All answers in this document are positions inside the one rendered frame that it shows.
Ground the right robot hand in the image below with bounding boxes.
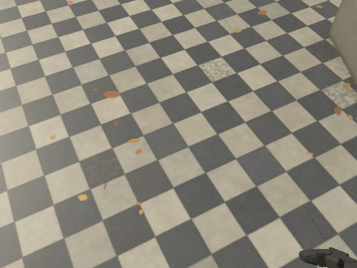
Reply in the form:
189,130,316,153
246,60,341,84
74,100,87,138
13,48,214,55
299,247,357,268

